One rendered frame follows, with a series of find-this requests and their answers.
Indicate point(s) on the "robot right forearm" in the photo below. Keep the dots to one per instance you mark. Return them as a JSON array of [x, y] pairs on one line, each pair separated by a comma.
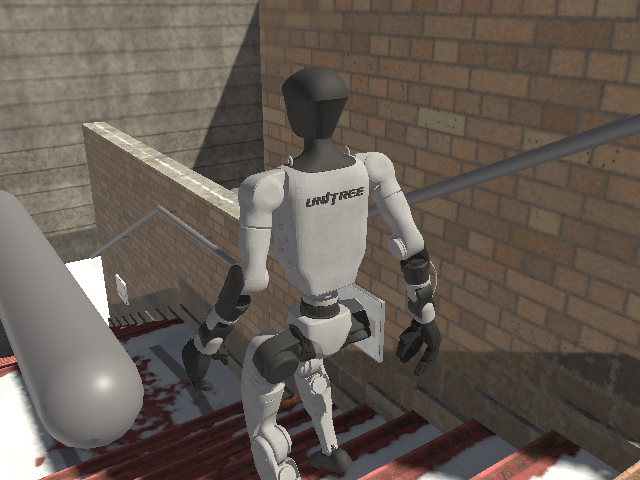
[[418, 286]]

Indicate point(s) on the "robot left forearm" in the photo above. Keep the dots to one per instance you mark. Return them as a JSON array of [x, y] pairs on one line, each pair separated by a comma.
[[225, 313]]

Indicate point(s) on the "robot right upper arm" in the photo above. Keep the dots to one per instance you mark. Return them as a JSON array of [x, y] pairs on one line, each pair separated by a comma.
[[406, 240]]

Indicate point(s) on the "robot right foot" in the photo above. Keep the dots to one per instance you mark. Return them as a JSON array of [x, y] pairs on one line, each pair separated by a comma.
[[339, 461]]

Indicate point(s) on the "humanoid robot head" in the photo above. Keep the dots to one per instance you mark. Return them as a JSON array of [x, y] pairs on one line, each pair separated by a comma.
[[314, 99]]

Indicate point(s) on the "robot left upper arm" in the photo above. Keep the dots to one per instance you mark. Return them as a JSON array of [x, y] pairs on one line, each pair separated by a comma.
[[258, 196]]

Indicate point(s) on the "robot left hand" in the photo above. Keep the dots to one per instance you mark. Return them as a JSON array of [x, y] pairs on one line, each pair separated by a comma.
[[197, 364]]

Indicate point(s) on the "robot right hand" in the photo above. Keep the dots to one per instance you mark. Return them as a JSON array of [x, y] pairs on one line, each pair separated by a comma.
[[414, 337]]

